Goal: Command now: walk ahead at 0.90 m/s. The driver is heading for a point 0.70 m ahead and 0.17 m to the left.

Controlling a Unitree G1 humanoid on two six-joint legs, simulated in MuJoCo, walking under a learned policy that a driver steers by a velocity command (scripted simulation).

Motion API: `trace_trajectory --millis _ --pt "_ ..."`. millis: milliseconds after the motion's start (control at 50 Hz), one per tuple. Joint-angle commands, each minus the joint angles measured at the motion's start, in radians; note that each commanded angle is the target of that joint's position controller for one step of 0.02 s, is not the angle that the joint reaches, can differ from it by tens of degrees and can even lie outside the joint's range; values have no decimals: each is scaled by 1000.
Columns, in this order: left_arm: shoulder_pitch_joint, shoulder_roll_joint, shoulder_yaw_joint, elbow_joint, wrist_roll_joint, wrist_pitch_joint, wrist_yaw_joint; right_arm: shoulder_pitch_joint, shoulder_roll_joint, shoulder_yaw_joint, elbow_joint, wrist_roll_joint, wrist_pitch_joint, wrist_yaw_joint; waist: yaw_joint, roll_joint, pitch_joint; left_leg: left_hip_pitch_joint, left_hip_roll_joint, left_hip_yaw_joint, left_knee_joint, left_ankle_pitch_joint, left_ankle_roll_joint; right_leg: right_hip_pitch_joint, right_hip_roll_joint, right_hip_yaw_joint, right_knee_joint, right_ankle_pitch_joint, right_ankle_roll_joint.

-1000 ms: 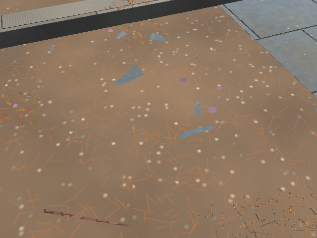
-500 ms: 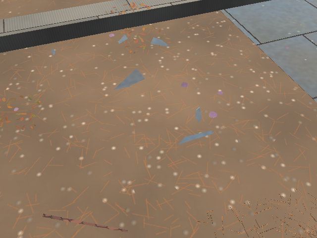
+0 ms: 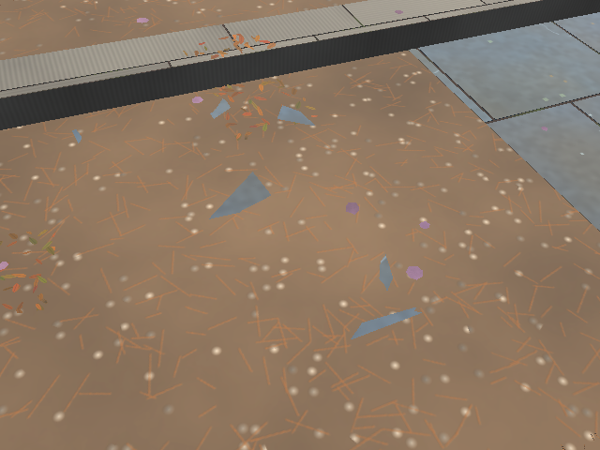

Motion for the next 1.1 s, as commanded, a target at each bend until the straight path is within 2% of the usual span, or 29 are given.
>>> trace_trajectory --millis 20,120,200,240,280,300,320,340,360,380,400,420,460,480,540,560,640,700,720,760,780,800,820,840,860,880,900,1000,1100 --pt "-60 58 11 -79 12 4 4 -43 -139 -16 -60 5 -18 -15 42 85 184 -22 245 -280 -319 -15 142 -244 -48 30 -111 141 38" --pt "-292 15 -7 -156 -3 -24 -27 93 -130 2 -42 19 -16 -44 -27 79 219 12 210 -118 -404 248 112 -92 12 -68 -468 359 36" --pt "-397 19 -9 -208 -14 -42 -70 143 -164 -1 -42 19 7 -52 -20 103 230 218 246 -58 -347 504 95 -26 72 -97 -686 299 5" --pt "-384 60 5 -227 -17 -41 -73 148 -208 -13 -45 -3 19 -56 27 177 161 325 279 -50 -216 996 92 77 143 -141 -683 181 -21" --pt "-121 149 44 -178 -26 -19 -48 135 -239 -26 -41 -34 46 -58 183 264 -14 348 305 -69 121 1391 80 381 186 -131 -645 52 -71" --pt "168 191 64 -101 -27 -5 -27 56 -242 -23 -71 -38 54 -58 330 252 -148 99 278 -67 436 1240 56 777 97 -34 -619 41 -102" --pt "299 290 86 -58 26 -8 -18 205 -41 19 -116 -31 31 -39 210 -64 -380 -407 87 -112 895 458 23 1306 -208 480 -619 -395 -235" --pt "338 220 73 -31 25 -17 -22 208 -56 24 -97 30 -12 -27 227 -189 -545 -521 12 -268 1053 -120 46 1363 -299 839 -859 -731 -253" --pt "276 152 57 -16 29 -19 -12 23 -179 -18 -159 87 -25 -31 237 -180 -294 -632 68 -237 1092 -81 61 1196 -257 708 -939 -672 -167" --pt "204 126 49 -9 31 -24 -10 -74 -176 -17 -196 91 -28 -36 209 -64 -137 -653 112 -211 1073 -24 57 1006 -236 537 -952 -490 -132" --pt "139 106 44 6 40 -32 -14 -109 -145 -17 -209 74 -22 -39 152 36 -46 -612 155 -200 1023 25 52 818 -212 418 -980 -344 -117" --pt "86 61 32 17 55 -43 -19 -70 -127 -24 -203 63 1 -39 87 22 -1 -537 198 -208 991 74 48 674 -181 310 -1003 -270 -104" --pt "6 22 27 45 37 -46 -29 -5 -69 -25 -193 67 53 -37 19 -30 67 -475 239 -202 965 60 33 511 -153 146 -1063 -201 -86" --pt "-25 23 28 54 26 -45 -31 -18 -58 -25 -202 67 75 -39 1 -36 118 -496 250 -194 952 54 26 451 -144 62 -1088 -150 -65" --pt "-49 57 34 59 44 -51 -20 -121 -79 -30 -261 46 95 -44 -9 -19 207 -554 237 -165 827 241 5 365 -76 -134 -1129 3 -41" --pt "-43 54 32 56 51 -50 -12 -137 -92 -36 -267 41 93 -42 -5 3 205 -566 214 -143 776 318 7 390 -34 -192 -1128 37 -32" --pt "60 132 43 67 43 -49 18 -296 -100 -30 -330 37 65 -2 59 87 239 -607 185 -42 501 510 31 575 -73 -278 -1138 164 -17" --pt "129 205 52 77 30 -15 41 -358 -107 -34 -381 15 38 42 60 71 217 -466 57 85 288 503 56 710 -107 -298 -985 769 8" --pt "134 237 58 78 25 1 50 -294 -129 -46 -378 19 35 47 24 21 161 -391 3 108 277 432 65 769 -121 -289 -880 986 9" --pt "61 262 62 61 20 26 44 46 -247 -102 -301 22 52 29 -153 -34 -27 -26 -43 46 232 408 118 754 -118 -252 -482 1072 13" --pt "57 214 51 59 7 19 35 108 -286 -116 -281 19 68 -1 -179 51 -60 134 7 -54 131 590 124 653 -22 -263 -179 660 62" --pt "252 21 2 27 39 -3 13 16 -381 -117 -316 -29 65 -18 26 462 -160 504 287 -475 264 1159 309 204 181 -169 337 -520 129" --pt "298 103 -4 46 2 -32 -2 17 -311 -99 -349 -44 53 -4 -21 251 -505 588 416 -776 121 931 431 182 193 128 467 -524 102" --pt "166 163 15 37 -28 -29 0 -6 -267 -94 -348 -28 53 6 -53 98 -416 450 375 -693 33 750 371 197 140 123 400 -449 79" --pt "77 138 13 -5 -23 -21 13 -87 -245 -86 -333 10 46 11 4 -11 -187 243 331 -597 -18 603 312 138 94 81 271 -385 79" --pt "31 135 14 -2 -7 -6 28 -153 -203 -70 -342 16 37 6 24 -42 -95 88 322 -531 -35 621 279 152 55 73 215 -345 83" --pt "42 142 20 2 1 16 35 -189 -193 -65 -346 -1 31 1 52 -29 -51 -47 294 -467 -54 686 260 228 31 75 174 -313 87" --pt "61 94 17 9 25 58 56 -196 -178 -56 -309 -14 19 -16 86 49 -68 -148 224 -234 -92 911 247 291 -1 55 -109 -228 128" --pt "-29 91 12 16 22 68 56 -223 -175 -50 -289 -15 62 -33 48 110 -86 -106 175 -146 -91 711 194 333 11 26 -425 -16 157"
